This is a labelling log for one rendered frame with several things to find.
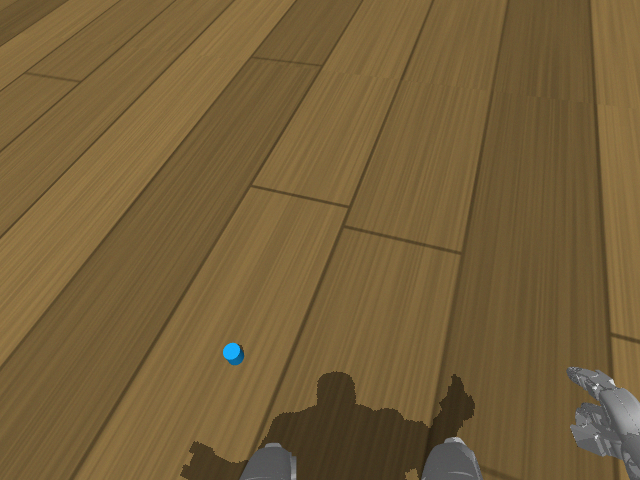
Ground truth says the right robot hand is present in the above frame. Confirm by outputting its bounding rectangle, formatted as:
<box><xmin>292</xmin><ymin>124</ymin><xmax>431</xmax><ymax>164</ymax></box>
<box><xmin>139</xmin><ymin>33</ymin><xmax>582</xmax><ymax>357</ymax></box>
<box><xmin>566</xmin><ymin>367</ymin><xmax>640</xmax><ymax>460</ymax></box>

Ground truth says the tin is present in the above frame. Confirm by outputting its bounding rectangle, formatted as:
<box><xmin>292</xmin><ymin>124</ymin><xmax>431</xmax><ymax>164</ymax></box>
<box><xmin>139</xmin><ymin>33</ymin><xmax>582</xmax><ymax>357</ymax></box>
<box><xmin>223</xmin><ymin>343</ymin><xmax>244</xmax><ymax>365</ymax></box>

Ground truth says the right robot arm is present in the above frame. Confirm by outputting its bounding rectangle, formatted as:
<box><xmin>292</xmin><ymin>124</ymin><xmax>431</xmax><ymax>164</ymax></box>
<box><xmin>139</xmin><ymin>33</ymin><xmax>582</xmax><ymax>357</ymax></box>
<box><xmin>621</xmin><ymin>435</ymin><xmax>640</xmax><ymax>480</ymax></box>

